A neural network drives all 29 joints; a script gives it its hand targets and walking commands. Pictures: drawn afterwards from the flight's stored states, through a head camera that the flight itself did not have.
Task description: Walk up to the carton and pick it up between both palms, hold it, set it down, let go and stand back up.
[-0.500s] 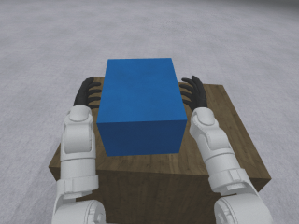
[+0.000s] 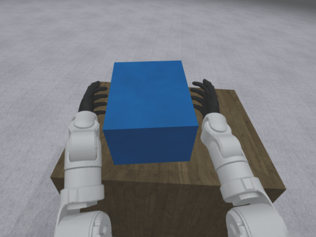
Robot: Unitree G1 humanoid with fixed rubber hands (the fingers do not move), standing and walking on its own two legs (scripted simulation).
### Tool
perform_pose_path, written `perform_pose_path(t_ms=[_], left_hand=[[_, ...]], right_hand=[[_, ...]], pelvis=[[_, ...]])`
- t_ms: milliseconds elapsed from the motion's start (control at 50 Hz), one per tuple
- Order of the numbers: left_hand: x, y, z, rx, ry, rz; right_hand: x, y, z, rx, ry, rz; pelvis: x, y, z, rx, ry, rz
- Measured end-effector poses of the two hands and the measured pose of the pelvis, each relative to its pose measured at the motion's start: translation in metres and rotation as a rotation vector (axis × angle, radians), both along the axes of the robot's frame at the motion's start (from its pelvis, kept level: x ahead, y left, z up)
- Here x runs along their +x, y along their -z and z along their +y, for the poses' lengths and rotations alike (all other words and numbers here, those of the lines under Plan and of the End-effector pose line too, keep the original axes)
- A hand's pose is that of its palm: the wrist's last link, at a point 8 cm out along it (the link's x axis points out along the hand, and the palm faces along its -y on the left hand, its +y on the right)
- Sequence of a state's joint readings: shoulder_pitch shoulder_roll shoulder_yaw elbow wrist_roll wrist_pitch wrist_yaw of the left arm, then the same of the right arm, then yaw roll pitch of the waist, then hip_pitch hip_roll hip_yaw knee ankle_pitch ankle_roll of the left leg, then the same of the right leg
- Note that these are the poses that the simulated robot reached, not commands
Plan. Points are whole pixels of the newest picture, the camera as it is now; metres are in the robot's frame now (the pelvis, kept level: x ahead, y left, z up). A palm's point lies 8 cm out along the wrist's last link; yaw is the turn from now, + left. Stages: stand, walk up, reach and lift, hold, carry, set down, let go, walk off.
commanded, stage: hold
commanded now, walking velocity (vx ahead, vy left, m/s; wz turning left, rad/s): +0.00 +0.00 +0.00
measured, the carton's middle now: (150, 109) +0.43 +0.00 +0.13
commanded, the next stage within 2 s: none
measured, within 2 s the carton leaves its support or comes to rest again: neither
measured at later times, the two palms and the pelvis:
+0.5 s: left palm (86, 114) +0.35 +0.16 +0.18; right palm (208, 112) +0.35 -0.14 +0.18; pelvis +0.00 +0.00 +0.00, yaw +0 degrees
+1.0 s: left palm (86, 113) +0.35 +0.16 +0.18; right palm (208, 112) +0.35 -0.14 +0.18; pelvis +0.00 +0.00 +0.00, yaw +0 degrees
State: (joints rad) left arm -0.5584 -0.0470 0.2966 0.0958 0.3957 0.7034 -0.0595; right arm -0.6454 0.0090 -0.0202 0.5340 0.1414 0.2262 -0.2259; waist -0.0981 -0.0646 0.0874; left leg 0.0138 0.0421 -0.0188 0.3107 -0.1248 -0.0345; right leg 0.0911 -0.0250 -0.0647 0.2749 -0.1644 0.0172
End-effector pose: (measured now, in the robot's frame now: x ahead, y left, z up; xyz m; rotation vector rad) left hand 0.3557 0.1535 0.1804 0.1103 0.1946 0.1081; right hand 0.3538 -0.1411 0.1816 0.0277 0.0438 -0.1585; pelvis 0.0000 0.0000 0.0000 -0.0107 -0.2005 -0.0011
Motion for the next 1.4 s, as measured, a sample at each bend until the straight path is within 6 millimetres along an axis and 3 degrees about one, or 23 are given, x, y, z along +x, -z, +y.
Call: perform_pose_path(t_ms=[1400], left_hand=[[-0.0030, 0.0024, 0.0031, 0.005, -0.009, 0.017]], right_hand=[[-0.0009, 0.0028, 0.0035, 0.006, -0.004, 0.004]], pelvis=[[-0.0023, 0.0001, 0.0008, 0.001, -0.001, -0.007]])
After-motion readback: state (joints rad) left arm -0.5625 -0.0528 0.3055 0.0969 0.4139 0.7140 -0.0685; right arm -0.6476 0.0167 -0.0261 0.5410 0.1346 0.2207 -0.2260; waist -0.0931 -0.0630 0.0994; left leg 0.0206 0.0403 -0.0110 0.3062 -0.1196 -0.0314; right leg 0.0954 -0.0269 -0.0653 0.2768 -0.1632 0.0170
